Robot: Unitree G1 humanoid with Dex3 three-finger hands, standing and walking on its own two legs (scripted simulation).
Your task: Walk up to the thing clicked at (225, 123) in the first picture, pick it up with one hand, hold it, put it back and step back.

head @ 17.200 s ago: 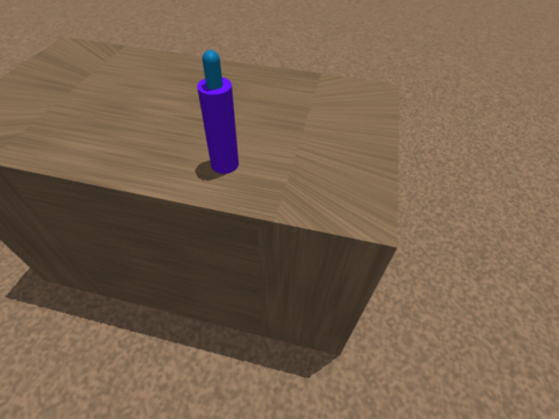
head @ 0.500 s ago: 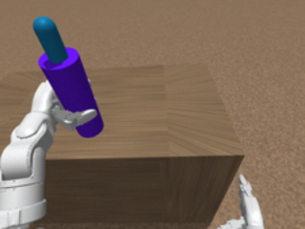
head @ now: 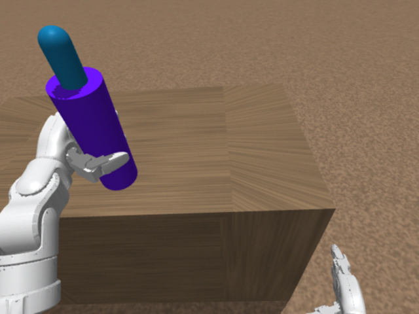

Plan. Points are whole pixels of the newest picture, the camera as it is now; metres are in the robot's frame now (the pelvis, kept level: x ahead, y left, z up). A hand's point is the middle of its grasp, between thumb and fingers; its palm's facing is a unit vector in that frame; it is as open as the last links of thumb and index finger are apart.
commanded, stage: hold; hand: left
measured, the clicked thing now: (94, 122) +0.32 +0.15 +0.27
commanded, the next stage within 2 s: crouch in 1.02 s
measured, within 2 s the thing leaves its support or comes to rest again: neither
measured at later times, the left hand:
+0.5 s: hand (105, 132) +0.34 +0.16 +0.23, palm faces -0.02 -1.00 -0.07, open 9.8 cm
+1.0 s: hand (102, 137) +0.33 +0.16 +0.23, palm faces -0.01 -1.00 -0.10, open 9.8 cm
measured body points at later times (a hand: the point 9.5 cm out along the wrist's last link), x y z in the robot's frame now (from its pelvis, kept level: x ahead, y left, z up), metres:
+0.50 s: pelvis +0.00 +0.00 +0.00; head -0.02 -0.03 +0.45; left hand +0.34 +0.21 +0.24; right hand +0.17 -0.25 -0.07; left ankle +0.02 +0.13 -0.73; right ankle +0.02 -0.14 -0.73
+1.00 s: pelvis +0.01 +0.00 +0.00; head -0.02 -0.03 +0.45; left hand +0.33 +0.21 +0.24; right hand +0.18 -0.25 -0.07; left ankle +0.02 +0.13 -0.73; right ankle +0.02 -0.14 -0.73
